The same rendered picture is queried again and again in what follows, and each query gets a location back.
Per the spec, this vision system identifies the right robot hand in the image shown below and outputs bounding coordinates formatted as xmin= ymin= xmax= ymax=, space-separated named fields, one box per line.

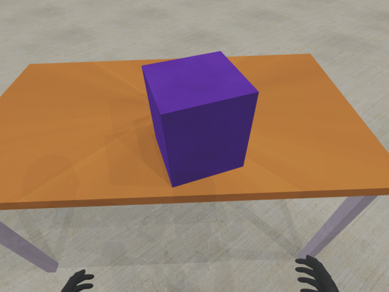
xmin=295 ymin=255 xmax=339 ymax=292

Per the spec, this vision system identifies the carton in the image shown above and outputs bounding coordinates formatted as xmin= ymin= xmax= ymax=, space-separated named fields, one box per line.
xmin=142 ymin=51 xmax=259 ymax=187

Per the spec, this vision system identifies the table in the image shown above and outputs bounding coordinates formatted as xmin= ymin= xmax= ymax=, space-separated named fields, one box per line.
xmin=0 ymin=54 xmax=389 ymax=273

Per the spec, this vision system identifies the left robot hand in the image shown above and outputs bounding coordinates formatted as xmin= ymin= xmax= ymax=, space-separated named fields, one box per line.
xmin=61 ymin=269 xmax=94 ymax=292

